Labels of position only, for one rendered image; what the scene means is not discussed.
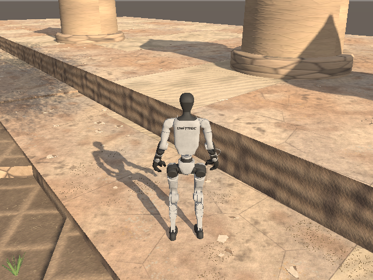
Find left robot thigh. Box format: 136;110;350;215
167;163;179;204

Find robot left upper arm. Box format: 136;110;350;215
159;118;175;150

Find robot right upper arm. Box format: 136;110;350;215
199;118;214;150

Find right robot thigh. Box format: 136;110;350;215
193;163;206;202

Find left robot forearm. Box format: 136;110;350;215
154;142;165;163

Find robot thigh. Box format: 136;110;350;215
193;163;206;202
167;163;179;204

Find right robot forearm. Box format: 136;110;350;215
207;142;218;162

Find right robot hand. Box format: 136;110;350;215
205;159;219;170

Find left robot hand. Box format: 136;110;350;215
153;160;166;172

